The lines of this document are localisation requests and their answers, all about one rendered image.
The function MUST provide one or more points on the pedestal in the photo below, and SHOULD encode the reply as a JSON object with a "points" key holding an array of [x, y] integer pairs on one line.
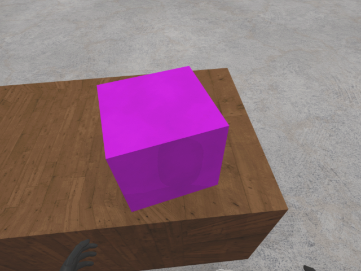
{"points": [[57, 189]]}

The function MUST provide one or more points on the carton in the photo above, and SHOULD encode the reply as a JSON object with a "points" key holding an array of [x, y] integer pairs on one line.
{"points": [[163, 136]]}

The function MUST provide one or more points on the left robot hand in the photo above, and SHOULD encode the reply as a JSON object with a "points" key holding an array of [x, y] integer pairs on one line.
{"points": [[72, 262]]}

